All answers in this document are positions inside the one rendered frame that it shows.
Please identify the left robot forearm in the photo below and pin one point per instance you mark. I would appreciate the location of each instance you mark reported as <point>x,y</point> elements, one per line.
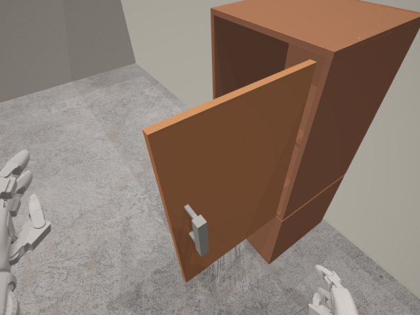
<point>9,304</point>

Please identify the handle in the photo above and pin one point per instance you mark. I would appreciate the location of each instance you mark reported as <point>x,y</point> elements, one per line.
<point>199,233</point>

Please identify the right robot hand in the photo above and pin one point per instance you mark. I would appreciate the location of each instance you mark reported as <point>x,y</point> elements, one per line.
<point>339,301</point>

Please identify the left robot hand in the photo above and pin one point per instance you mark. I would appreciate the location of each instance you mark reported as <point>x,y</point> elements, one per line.
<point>12,188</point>

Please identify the cupboard door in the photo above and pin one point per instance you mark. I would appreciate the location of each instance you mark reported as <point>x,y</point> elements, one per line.
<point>228,160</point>

